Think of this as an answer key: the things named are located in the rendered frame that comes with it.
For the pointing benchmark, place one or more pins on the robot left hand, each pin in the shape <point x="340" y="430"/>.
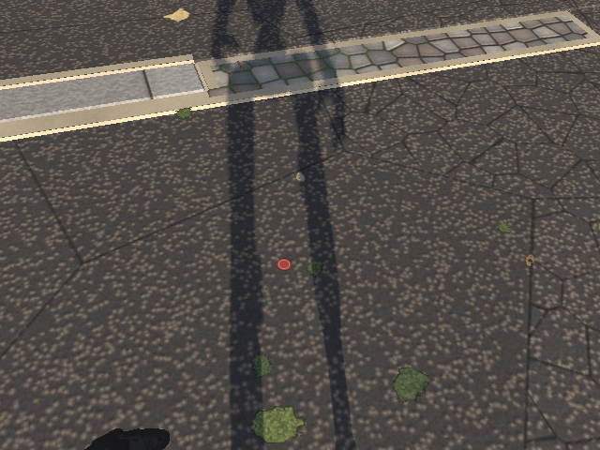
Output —
<point x="136" y="439"/>

